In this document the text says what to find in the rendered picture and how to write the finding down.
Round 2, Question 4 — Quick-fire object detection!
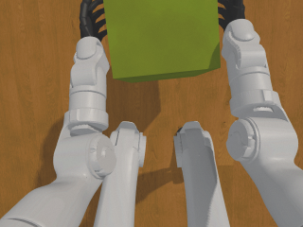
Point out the left robot hand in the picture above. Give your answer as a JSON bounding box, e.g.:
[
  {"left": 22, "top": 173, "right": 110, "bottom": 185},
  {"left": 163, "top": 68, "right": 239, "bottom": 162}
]
[{"left": 79, "top": 0, "right": 108, "bottom": 42}]

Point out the robot right thigh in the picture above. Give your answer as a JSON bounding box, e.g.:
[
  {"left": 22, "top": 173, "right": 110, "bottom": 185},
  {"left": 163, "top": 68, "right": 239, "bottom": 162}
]
[{"left": 173, "top": 128, "right": 230, "bottom": 227}]

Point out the right robot hand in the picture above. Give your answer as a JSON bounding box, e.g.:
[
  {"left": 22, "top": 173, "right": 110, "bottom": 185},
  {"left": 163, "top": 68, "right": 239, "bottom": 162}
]
[{"left": 217, "top": 0, "right": 245, "bottom": 32}]

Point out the left robot forearm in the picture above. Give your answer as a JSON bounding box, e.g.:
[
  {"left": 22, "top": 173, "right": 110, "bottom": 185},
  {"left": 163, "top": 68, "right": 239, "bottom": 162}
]
[{"left": 53, "top": 36, "right": 110, "bottom": 164}]

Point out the robot right shin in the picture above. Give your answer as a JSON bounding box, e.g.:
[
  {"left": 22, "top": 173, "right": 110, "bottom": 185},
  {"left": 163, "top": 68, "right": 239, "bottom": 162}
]
[{"left": 179, "top": 121, "right": 215, "bottom": 157}]

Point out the carton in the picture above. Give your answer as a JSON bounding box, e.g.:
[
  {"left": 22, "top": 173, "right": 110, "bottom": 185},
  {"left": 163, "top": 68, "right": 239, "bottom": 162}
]
[{"left": 103, "top": 0, "right": 221, "bottom": 83}]

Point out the right robot forearm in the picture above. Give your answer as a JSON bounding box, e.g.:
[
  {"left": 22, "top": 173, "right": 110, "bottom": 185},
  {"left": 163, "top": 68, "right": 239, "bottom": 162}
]
[{"left": 221, "top": 19, "right": 298, "bottom": 147}]

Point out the left robot upper arm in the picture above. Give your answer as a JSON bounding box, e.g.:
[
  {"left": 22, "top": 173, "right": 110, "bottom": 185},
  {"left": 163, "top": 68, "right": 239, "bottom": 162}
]
[{"left": 0, "top": 132, "right": 117, "bottom": 227}]

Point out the right robot upper arm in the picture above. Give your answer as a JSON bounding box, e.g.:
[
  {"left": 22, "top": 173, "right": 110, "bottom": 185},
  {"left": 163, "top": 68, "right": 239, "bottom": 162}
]
[{"left": 225, "top": 116, "right": 303, "bottom": 227}]

